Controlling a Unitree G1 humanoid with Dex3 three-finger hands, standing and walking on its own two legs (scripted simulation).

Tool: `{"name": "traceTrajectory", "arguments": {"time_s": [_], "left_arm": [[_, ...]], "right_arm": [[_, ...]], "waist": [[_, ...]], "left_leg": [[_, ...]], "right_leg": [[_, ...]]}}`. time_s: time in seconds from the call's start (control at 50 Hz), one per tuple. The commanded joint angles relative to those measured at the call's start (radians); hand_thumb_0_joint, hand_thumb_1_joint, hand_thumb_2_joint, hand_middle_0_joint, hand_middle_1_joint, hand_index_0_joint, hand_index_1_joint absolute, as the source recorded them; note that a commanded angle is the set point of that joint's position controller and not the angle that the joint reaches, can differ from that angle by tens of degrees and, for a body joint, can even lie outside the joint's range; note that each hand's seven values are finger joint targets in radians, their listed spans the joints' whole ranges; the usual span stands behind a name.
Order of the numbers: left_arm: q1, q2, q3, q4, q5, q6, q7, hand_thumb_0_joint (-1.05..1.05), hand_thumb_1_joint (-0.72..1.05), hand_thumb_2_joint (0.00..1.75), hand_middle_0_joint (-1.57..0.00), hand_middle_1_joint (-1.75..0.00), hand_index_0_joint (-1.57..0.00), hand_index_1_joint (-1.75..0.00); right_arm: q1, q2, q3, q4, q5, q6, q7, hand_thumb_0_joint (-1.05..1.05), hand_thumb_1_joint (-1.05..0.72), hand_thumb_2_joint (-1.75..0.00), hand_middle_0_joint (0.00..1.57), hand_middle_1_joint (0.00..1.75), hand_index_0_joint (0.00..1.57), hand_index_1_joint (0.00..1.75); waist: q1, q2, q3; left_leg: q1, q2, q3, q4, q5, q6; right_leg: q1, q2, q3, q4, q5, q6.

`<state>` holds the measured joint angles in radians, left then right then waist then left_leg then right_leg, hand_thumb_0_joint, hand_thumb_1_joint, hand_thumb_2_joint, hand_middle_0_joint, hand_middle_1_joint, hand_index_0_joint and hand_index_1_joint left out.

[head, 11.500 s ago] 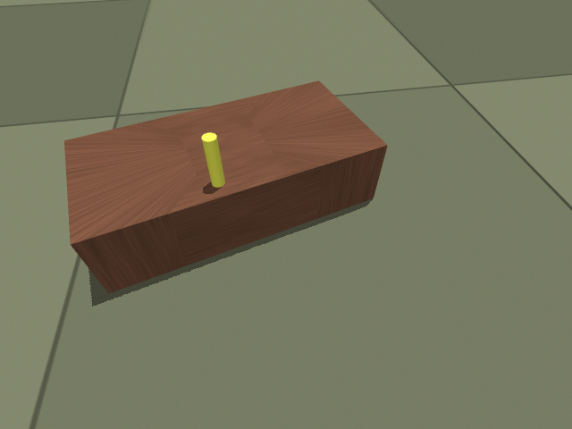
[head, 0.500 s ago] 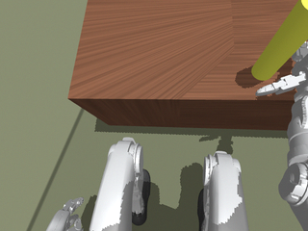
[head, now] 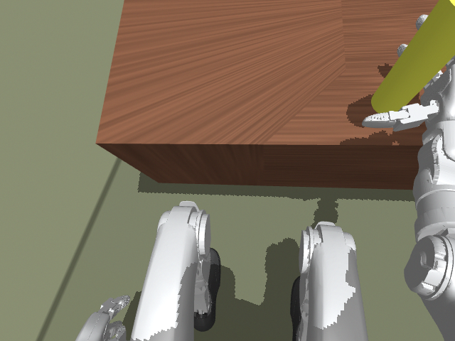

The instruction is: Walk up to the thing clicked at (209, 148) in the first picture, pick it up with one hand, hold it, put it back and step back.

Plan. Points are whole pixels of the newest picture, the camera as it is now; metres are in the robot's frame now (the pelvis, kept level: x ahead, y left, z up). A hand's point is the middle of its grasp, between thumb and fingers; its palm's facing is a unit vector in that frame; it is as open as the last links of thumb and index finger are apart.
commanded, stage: close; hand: right
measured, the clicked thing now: (419, 62) +0.53 -0.20 +0.04
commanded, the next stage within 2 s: settle in 0.42 s
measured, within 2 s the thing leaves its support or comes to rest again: leaves its support in 0.74 s
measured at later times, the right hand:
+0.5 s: hand (402, 83) +0.52 -0.20 +0.00, palm faces +0.09 +1.00 -0.01, open 7.4 cm
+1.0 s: hand (419, 63) +0.52 -0.19 +0.06, palm faces +0.10 +0.99 -0.02, open 7.1 cm
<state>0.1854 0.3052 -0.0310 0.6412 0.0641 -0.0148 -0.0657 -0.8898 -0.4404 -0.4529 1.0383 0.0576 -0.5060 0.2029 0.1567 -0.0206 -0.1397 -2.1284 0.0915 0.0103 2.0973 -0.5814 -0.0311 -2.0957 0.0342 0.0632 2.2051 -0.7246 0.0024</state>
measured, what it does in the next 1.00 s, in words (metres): stands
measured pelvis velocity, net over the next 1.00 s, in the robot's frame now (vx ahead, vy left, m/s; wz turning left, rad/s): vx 0.00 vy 0.00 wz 0.00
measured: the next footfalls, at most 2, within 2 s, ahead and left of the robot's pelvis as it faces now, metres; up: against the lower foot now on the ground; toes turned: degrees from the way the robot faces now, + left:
none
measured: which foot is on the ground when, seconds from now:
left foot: down 0.00-1.00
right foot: down 0.00-1.00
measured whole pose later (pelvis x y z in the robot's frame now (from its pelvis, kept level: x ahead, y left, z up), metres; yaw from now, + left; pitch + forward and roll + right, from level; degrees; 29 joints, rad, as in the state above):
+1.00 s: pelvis +0.00 +0.00 +0.04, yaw +0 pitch +35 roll +4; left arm 0.19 0.29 -0.01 0.63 0.04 0.00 -0.04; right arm -0.85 -0.41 -0.40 0.94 0.05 -0.42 0.13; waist 0.15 -0.02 -0.17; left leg -2.01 0.09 0.02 1.97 -0.57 -0.03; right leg -1.97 0.02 0.06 2.07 -0.71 0.00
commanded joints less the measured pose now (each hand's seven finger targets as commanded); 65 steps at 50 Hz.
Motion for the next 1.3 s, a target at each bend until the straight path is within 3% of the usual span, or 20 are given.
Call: {"name": "traceTrajectory", "arguments": {"time_s": [0.0, 0.04, 0.06, 0.16, 0.2, 0.24, 0.28, 0.5, 0.52, 0.62, 0.82, 1.0, 1.04, 1.06, 1.08, 1.12, 1.16, 1.18, 1.2, 1.28], "left_arm": [[0.177, 0.21, 0.078, -0.045, 0.006, -0.007, 0.013, 0.0, 0.88, 0.92, -0.2, -0.3, -0.2, -0.31], [0.171, 0.214, 0.082, -0.056, 0.007, -0.004, 0.013, 0.0, 0.88, 0.91, -0.2, -0.3, -0.2, -0.31], [0.176, 0.214, 0.08, -0.05, 0.005, -0.003, 0.012, 0.0, 0.89, 0.91, -0.2, -0.3, -0.2, -0.3], [0.175, 0.214, 0.075, -0.044, 0.003, 0.004, 0.016, 0.0, 0.88, 0.91, -0.2, -0.3, -0.2, -0.31], [0.182, 0.214, 0.077, -0.05, 0.005, 0.004, 0.013, 0.0, 0.88, 0.91, -0.2, -0.3, -0.2, -0.31], [0.182, 0.211, 0.076, -0.046, 0.002, 0.003, 0.013, 0.0, 0.87, 0.91, -0.2, -0.3, -0.2, -0.31], [0.182, 0.208, 0.071, -0.053, 0.0, 0.003, 0.015, 0.0, 0.88, 0.91, -0.2, -0.3, -0.2, -0.3], [0.178, 0.205, 0.078, -0.053, -0.004, 0.008, 0.012, 0.0, 0.89, 0.9, -0.2, -0.3, -0.2, -0.3], [0.181, 0.209, 0.081, -0.046, -0.006, 0.007, 0.014, 0.0, 0.88, 0.91, -0.22, -0.31, -0.21, -0.31], [0.176, 0.21, 0.089, -0.055, -0.006, 0.012, 0.017, 0.0, 0.88, 0.91, -0.22, -0.3, -0.21, -0.31], [0.176, 0.19, 0.099, -0.057, -0.013, 0.009, 0.039, 0.0, 0.89, 0.9, -0.21, -0.3, -0.21, -0.31], [0.175, 0.177, 0.098, -0.062, -0.026, 0.002, 0.051, 0.0, 0.88, 0.91, -0.21, -0.3, -0.2, -0.31], [0.175, 0.176, 0.099, -0.068, -0.024, 0.001, 0.05, 0.0, 0.88, 0.9, -0.21, -0.3, -0.21, -0.31], [0.172, 0.174, 0.094, -0.065, -0.026, 0.0, 0.051, 0.0, 0.88, 0.9, -0.21, -0.3, -0.2, -0.31], [0.17, 0.177, 0.096, -0.067, -0.027, -0.001, 0.052, 0.0, 0.88, 0.91, -0.21, -0.3, -0.2, -0.31], [0.182, 0.172, 0.096, -0.074, -0.025, 0.0, 0.051, 0.0, 0.87, 0.91, -0.21, -0.3, -0.2, -0.31], [0.175, 0.173, 0.096, -0.074, -0.027, 0.0, 0.052, 0.0, 0.88, 0.91, -0.21, -0.3, -0.2, -0.31], [0.183, 0.169, 0.099, -0.078, -0.024, -0.002, 0.052, 0.0, 0.88, 0.91, -0.21, -0.3, -0.2, -0.31], [0.183, 0.169, 0.094, -0.073, -0.029, -0.002, 0.056, 0.0, 0.88, 0.9, -0.21, -0.3, -0.2, -0.31], [0.195, 0.167, 0.098, -0.073, -0.028, -0.001, 0.055, 0.0, 0.88, 0.91, -0.21, -0.3, -0.2, -0.31]], "right_arm": [[-0.366, -0.201, -0.002, -0.2, -0.003, -0.072, -0.009, 0.0, 0.25, -0.39, 0.85, 0.61, 0.84, 0.61], [-0.458, -0.236, -0.004, -0.345, -0.004, -0.082, -0.013, 0.0, 0.17, -0.47, 0.91, 0.69, 0.9, 0.69], [-0.379, -0.205, 0.005, -0.201, -0.008, -0.062, -0.014, 0.0, 0.14, -0.5, 0.94, 0.72, 0.93, 0.72], [-0.394, -0.243, -0.019, -0.214, -0.001, -0.067, -0.025, 0.0, 0.01, -0.61, 1.06, 0.83, 1.05, 0.83], [-0.406, -0.229, -0.011, -0.223, -0.003, -0.067, -0.026, 0.0, -0.08, -0.67, 1.11, 0.89, 1.09, 0.89], [-0.348, -0.193, 0.0, -0.13, 0.001, -0.059, -0.021, 0.0, -0.12, -0.7, 1.14, 0.92, 1.12, 0.92], [-0.363, -0.246, -0.019, -0.17, -0.004, -0.067, -0.024, 0.0, -0.18, -0.75, 1.18, 0.97, 1.16, 0.97], [-0.34, -0.201, -0.011, -0.267, 0.012, -0.064, -0.019, 0.0, -0.44, -1.09, 1.36, 1.26, 1.35, 1.27], [-0.3, -0.168, -0.005, -0.189, 0.016, -0.055, -0.019, 0.0, -0.45, -1.17, 1.34, 1.34, 1.35, 1.35], [-0.375, -0.225, -0.016, -0.313, 0.011, -0.065, -0.037, 0.0, -0.58, -1.42, 1.41, 1.5, 1.43, 1.51], [-0.403, -0.202, 0.021, -0.387, 0.008, -0.022, -0.073, 0.0, -0.45, -1.32, 1.41, 1.46, 1.44, 1.46], [-0.341, -0.195, 0.021, -0.291, 0.013, 0.025, -0.079, 0.0, -0.43, -1.31, 1.4, 1.44, 1.43, 1.44], [-0.414, -0.211, 0.02, -0.401, 0.019, 0.012, -0.075, 0.0, -0.41, -1.31, 1.39, 1.44, 1.42, 1.44], [-0.336, -0.159, 0.039, -0.272, 0.017, 0.027, -0.073, 0.0, -0.42, -1.31, 1.4, 1.44, 1.43, 1.44], [-0.331, -0.17, 0.029, -0.305, 0.022, 0.026, -0.071, 0.0, -0.4, -1.3, 1.39, 1.44, 1.42, 1.44], [-0.406, -0.213, 0.022, -0.382, 0.019, 0.013, -0.071, 0.0, -0.4, -1.3, 1.37, 1.43, 1.4, 1.43], [-0.338, -0.172, 0.035, -0.304, 0.02, 0.026, -0.067, 0.0, -0.41, -1.29, 1.37, 1.42, 1.4, 1.42], [-0.431, -0.211, 0.02, -0.439, 0.025, 0.011, -0.068, 0.0, -0.41, -1.31, 1.37, 1.43, 1.4, 1.43], [-0.355, -0.184, 0.028, -0.311, 0.025, 0.024, -0.069, 0.0, -0.43, -1.32, 1.37, 1.44, 1.4, 1.44], [-0.354, -0.182, 0.031, -0.342, 0.022, 0.026, -0.076, 0.0, -0.42, -1.31, 1.36, 1.43, 1.38, 1.43]], "waist": [[0.023, -0.154, -0.652], [0.011, -0.217, -0.739], [0.028, -0.177, -0.722], [0.021, -0.151, -0.639], [0.029, -0.158, -0.69], [0.043, -0.118, -0.63], [0.028, -0.125, -0.669], [0.024, -0.156, -0.708], [0.031, -0.129, -0.663], [0.012, -0.165, -0.718], [0.012, -0.14, -0.774], [0.012, -0.101, -0.651], [0.0, -0.156, -0.691], [0.015, -0.119, -0.649], [0.007, -0.124, -0.634], [-0.001, -0.164, -0.701], [0.007, -0.123, -0.66], [-0.002, -0.176, -0.736], [0.009, -0.121, -0.7], [0.001, -0.136, -0.715]], "left_leg": [[0.416, -0.031, 0.045, -0.17, 0.118, 0.062], [0.444, -0.027, 0.041, -0.166, 0.136, 0.064], [0.444, -0.029, 0.047, -0.17, 0.127, 0.063], [0.427, -0.032, 0.039, -0.183, 0.084, 0.06], [0.46, -0.03, 0.038, -0.186, 0.103, 0.059], [0.45, -0.031, 0.042, -0.187, 0.095, 0.057], [0.481, -0.031, 0.036, -0.193, 0.101, 0.056], [0.5, -0.029, 0.04, -0.187, 0.161, 0.06], [0.478, -0.03, 0.044, -0.189, 0.149, 0.06], [0.485, -0.03, 0.036, -0.197, 0.132, 0.062], [0.607, -0.031, 0.024, -0.285, 0.146, 0.058], [0.591, -0.039, 0.027, -0.357, 0.111, 0.062], [0.601, -0.038, 0.023, -0.362, 0.12, 0.066], [0.586, -0.039, 0.032, -0.365, 0.13, 0.065], [0.569, -0.04, 0.033, -0.364, 0.137, 0.067], [0.629, -0.039, 0.022, -0.38, 0.153, 0.068], [0.619, -0.042, 0.031, -0.391, 0.144, 0.067], [0.66, -0.041, 0.019, -0.4, 0.157, 0.067], [0.677, -0.042, 0.025, -0.415, 0.162, 0.065], [0.702, -0.044, 0.023, -0.434, 0.181, 0.066]], "right_leg": [[0.374, -0.003, -0.025, -0.315, 0.164, -0.017], [0.44, -0.002, -0.024, -0.32, 0.182, -0.013], [0.433, -0.002, -0.021, -0.322, 0.177, -0.014], [0.336, 0.0, -0.033, -0.315, 0.117, -0.024], [0.367, 0.0, -0.037, -0.311, 0.138, -0.024], [0.323, 0.001, -0.034, -0.308, 0.128, -0.027], [0.319, 0.001, -0.041, -0.304, 0.138, -0.028], [0.39, -0.002, -0.033, -0.312, 0.215, -0.02], [0.38, -0.004, -0.029, -0.317, 0.202, -0.02], [0.412, -0.004, -0.029, -0.333, 0.18, -0.02], [0.473, -0.005, -0.041, -0.394, 0.185, -0.024], [0.491, -0.013, -0.025, -0.468, 0.15, -0.027], [0.529, -0.014, -0.02, -0.488, 0.162, -0.023], [0.546, -0.016, -0.016, -0.493, 0.177, -0.023], [0.557, -0.019, -0.006, -0.501, 0.187, -0.02], [0.578, -0.018, -0.018, -0.508, 0.204, -0.022], [0.584, -0.021, -0.01, -0.523, 0.197, -0.021], [0.599, -0.018, -0.023, -0.517, 0.209, -0.022], [0.602, -0.019, -0.023, -0.525, 0.216, -0.025], [0.633, -0.022, -0.023, -0.548, 0.239, -0.021]]}}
